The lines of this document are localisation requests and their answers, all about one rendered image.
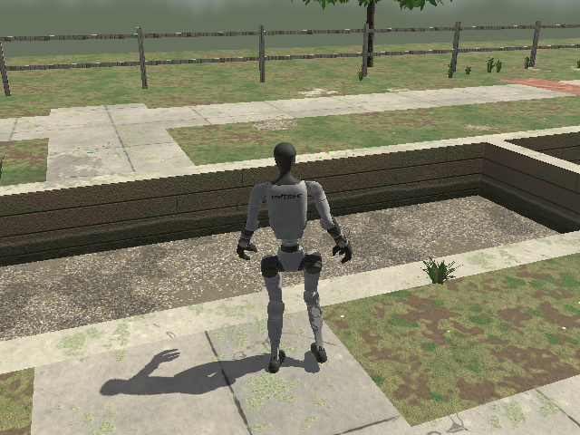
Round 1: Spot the robot right forearm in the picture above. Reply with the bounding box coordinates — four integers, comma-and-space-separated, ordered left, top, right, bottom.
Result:
327, 215, 348, 247

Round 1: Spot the robot left forearm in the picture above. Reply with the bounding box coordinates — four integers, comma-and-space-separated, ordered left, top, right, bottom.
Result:
238, 217, 254, 247

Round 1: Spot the robot torso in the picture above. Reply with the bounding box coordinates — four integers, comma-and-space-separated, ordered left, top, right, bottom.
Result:
266, 177, 308, 272

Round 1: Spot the left robot foot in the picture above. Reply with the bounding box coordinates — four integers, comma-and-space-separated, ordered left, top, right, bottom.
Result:
268, 350, 285, 373

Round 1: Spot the left robot hand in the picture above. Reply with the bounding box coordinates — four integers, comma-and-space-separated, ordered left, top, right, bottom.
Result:
237, 244, 257, 260

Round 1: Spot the right robot hand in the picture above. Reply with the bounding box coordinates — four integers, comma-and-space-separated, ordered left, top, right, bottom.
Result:
333, 241, 353, 264

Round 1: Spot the robot right upper arm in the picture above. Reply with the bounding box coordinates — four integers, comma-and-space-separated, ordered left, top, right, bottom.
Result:
305, 181, 335, 230

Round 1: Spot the robot left upper arm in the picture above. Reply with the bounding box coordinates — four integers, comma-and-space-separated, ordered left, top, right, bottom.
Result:
245, 182, 268, 231

